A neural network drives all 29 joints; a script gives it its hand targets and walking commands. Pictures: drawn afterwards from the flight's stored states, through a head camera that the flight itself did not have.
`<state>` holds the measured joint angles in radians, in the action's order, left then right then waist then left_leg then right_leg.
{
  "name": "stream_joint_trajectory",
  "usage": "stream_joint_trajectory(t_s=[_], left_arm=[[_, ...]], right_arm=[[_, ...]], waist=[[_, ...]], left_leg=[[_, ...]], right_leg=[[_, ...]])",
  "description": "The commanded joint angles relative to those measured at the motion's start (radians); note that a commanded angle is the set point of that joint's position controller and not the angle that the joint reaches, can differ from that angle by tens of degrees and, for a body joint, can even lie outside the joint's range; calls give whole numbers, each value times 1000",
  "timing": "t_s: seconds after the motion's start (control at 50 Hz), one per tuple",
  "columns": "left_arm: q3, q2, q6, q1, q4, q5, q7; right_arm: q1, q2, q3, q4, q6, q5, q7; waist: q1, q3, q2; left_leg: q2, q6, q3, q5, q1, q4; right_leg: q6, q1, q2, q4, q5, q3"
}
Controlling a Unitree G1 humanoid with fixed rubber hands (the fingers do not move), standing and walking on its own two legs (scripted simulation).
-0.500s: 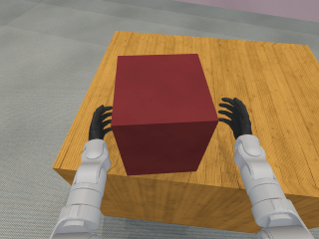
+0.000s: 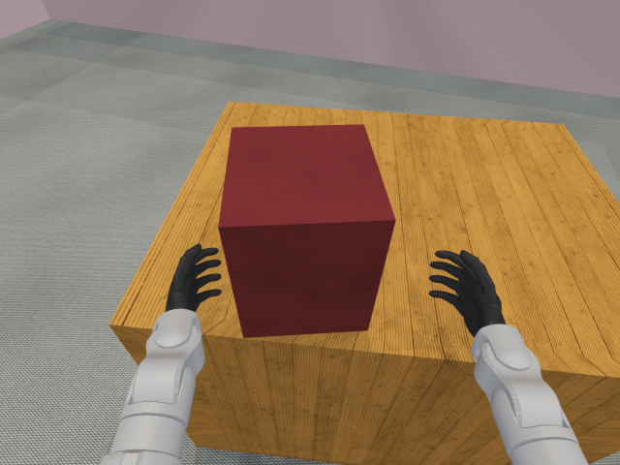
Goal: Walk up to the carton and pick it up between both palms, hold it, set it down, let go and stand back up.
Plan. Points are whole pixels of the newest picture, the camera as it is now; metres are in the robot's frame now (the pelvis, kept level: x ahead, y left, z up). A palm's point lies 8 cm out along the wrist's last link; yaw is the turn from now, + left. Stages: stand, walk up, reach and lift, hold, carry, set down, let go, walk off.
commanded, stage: set down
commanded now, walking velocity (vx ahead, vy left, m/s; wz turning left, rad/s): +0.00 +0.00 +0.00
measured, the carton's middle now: (302, 233) +0.44 +0.01 +0.05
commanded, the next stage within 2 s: none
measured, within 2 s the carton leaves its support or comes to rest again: neither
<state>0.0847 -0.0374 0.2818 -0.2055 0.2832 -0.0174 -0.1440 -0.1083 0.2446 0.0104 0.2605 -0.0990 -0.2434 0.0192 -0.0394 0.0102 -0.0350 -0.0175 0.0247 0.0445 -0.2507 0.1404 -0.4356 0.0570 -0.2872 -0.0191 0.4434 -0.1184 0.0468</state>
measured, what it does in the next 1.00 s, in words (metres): stands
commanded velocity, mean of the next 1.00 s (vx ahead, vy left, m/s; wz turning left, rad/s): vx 0.00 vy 0.00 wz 0.00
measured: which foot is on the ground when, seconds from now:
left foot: down 0.00-1.00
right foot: down 0.00-1.00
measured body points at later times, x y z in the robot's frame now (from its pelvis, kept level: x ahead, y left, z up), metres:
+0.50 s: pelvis +0.02 +0.00 +0.00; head +0.00 +0.01 +0.45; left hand +0.27 +0.17 +0.05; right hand +0.23 -0.21 +0.05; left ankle -0.01 +0.14 -0.74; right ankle +0.08 -0.08 -0.74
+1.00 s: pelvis +0.02 +0.00 +0.00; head -0.01 +0.01 +0.45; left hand +0.23 +0.19 +0.01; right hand +0.21 -0.20 +0.03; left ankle -0.01 +0.14 -0.74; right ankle +0.08 -0.08 -0.74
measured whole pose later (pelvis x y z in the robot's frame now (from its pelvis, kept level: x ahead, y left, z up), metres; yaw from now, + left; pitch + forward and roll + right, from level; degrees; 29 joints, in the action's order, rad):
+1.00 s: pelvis +0.02 +0.00 +0.00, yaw +0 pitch -7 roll +1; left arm -0.01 -0.05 0.40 0.28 -0.10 -0.06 -0.15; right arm 0.39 0.17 0.01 -0.12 -0.20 -0.20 0.02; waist -0.02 0.05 -0.03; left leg -0.02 0.02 0.04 -0.27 0.01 -0.40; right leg 0.06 -0.17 -0.02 0.44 -0.16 0.05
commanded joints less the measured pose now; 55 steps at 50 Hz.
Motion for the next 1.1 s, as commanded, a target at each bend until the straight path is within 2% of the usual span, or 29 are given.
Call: stream_joint_trajectory(t_s=[0.0,0.02,0.04,0.08,0.12,0.14,0.16,0.18,0.24,0.26,0.32,0.44,0.54,0.58,0.64,0.66,0.68,0.7,0.72,0.78,0.84,0.86,0.9,0.92,0.94,0.96,1.0,1.02,1.08], left_arm=[[-109,-141,-33,-297,-332,-90,-31],[-102,-105,-24,-140,-335,-77,-30],[-81,-114,-17,-160,-320,-62,-24],[-101,-141,-33,-282,-367,-92,-26],[-132,-88,-31,-15,-477,-87,-23],[-125,-113,-27,-140,-445,-93,-18],[-147,-100,-20,-18,-497,-93,-20],[-137,-128,-13,-196,-406,-103,-17],[-158,-105,-5,-38,-470,-102,-16],[-152,-97,11,107,-502,-89,-12],[-153,-119,-6,159,-610,-81,-14],[-135,-114,22,270,-660,-76,-11],[-157,-95,44,322,-654,-71,-11],[-183,-79,36,351,-739,-58,-23],[-162,-85,61,366,-588,-51,2],[-153,-100,62,343,-593,-48,4],[-168,-85,47,335,-731,-52,-18],[-181,-85,51,325,-732,-59,-21],[-176,-91,77,351,-604,-37,-6],[-173,-78,51,327,-677,-60,-28],[-181,-104,59,316,-635,-50,-19],[-180,-107,69,311,-540,-37,-9],[-175,-101,80,312,-546,-39,-6],[-154,-128,69,320,-609,-60,-10],[-122,-139,93,311,-463,-22,2],[-134,-143,64,312,-557,-69,3],[-132,-134,82,308,-458,-32,8],[-134,-145,61,330,-592,-49,-3],[-148,-147,29,320,-592,-46,2]], right_arm=[[-273,101,-80,-349,28,8,-20],[-161,91,-68,-382,38,20,-16],[-165,83,-32,-347,26,1,-14],[-246,76,-59,-371,25,2,-15],[14,86,-63,-408,37,-4,-16],[-123,80,-47,-439,32,8,-12],[5,72,-51,-463,31,0,-6],[-153,91,-59,-410,17,11,-10],[-8,60,-52,-499,29,4,-2],[120,55,-40,-527,23,1,2],[197,84,-29,-604,43,-12,4],[306,16,-32,-660,25,26,34],[334,25,-35,-657,3,36,22],[387,31,-27,-662,0,11,7],[405,14,-35,-597,-16,69,18],[388,14,-31,-561,-27,70,21],[371,42,-32,-653,-12,38,7],[350,27,-41,-663,-21,38,-1],[387,-4,-33,-570,-40,68,12],[372,16,-66,-651,-30,79,2],[353,16,-68,-615,-36,86,0],[356,-11,-58,-539,-52,111,3],[347,-4,-63,-563,-62,118,4],[360,-6,-67,-658,-43,111,10],[364,-13,-66,-529,-68,142,18],[357,-16,-63,-634,-49,132,16],[350,-6,-67,-507,-76,146,11],[374,1,-74,-582,-59,119,4],[398,-18,-72,-533,-46,127,10]], waist=[[80,-307,-72],[78,-295,-84],[101,-259,-84],[91,-267,-58],[65,-252,-74],[82,-244,-34],[74,-240,-61],[81,-227,-38],[75,-177,-49],[98,-184,-67],[90,-181,-54],[93,-64,-58],[95,12,-37],[85,49,30],[66,127,-46],[69,140,-19],[95,92,18],[83,68,2],[64,138,19],[88,93,15],[78,99,13],[72,164,5],[77,152,25],[101,84,-32],[95,158,-14],[102,67,-52],[86,157,-5],[106,86,14],[85,82,30]], left_leg=[[19,-47,-36,-71,244,204],[20,-44,-42,-13,218,209],[22,-40,-22,-6,229,203],[23,-37,-12,-70,238,200],[10,-25,-30,38,185,209],[18,-28,-19,-23,225,207],[21,-29,-22,-14,204,200],[15,-34,-19,-80,246,197],[13,-29,-18,-51,221,210],[10,-22,-18,-20,187,208],[11,-19,-12,63,155,210],[18,-20,-10,43,124,202],[2,-13,-11,9,118,216],[-5,-2,-21,43,98,218],[6,-7,-3,-5,114,217],[3,-7,-3,-24,123,217],[-14,-2,-20,17,106,223],[-11,-6,-21,-9,129,212],[-1,-9,-9,-56,147,218],[-10,-2,-13,-40,145,214],[-21,-6,-22,-87,170,223],[-9,-11,-11,-144,192,222],[-16,-4,-11,-123,192,224],[-5,-17,0,-66,173,208],[7,-15,13,-115,183,206],[4,-15,18,-54,160,190],[-6,-10,2,-119,179,202],[-14,-4,-4,-63,183,206],[-5,-3,-8,-23,167,200]], right_leg=[[-29,385,40,-136,-266,-190],[-28,412,50,-154,-212,-198],[-37,417,59,-164,-225,-214],[-45,357,60,-155,-307,-207],[-36,435,57,-160,-179,-210],[-37,382,62,-161,-242,-204],[-35,409,52,-149,-225,-205],[-41,334,69,-164,-327,-213],[-40,355,67,-181,-288,-209],[-37,402,63,-175,-246,-201],[-44,415,54,-162,-114,-185],[-45,391,66,-184,-164,-193],[-34,347,65,-194,-216,-186],[-18,349,52,-183,-174,-167],[-30,321,65,-209,-216,-176],[-29,311,73,-216,-255,-184],[-22,332,59,-183,-231,-163],[-22,329,68,-196,-258,-181],[-20,322,83,-216,-304,-201],[-11,330,73,-196,-308,-195],[-19,332,71,-183,-317,-188],[-15,308,78,-197,-383,-192],[-19,320,83,-197,-404,-191],[-26,341,84,-203,-372,-197],[-27,313,96,-220,-431,-221],[-36,334,93,-212,-372,-206],[-18,299,89,-215,-422,-208],[-20,354,80,-186,-344,-191],[-31,372,79,-168,-246,-181]])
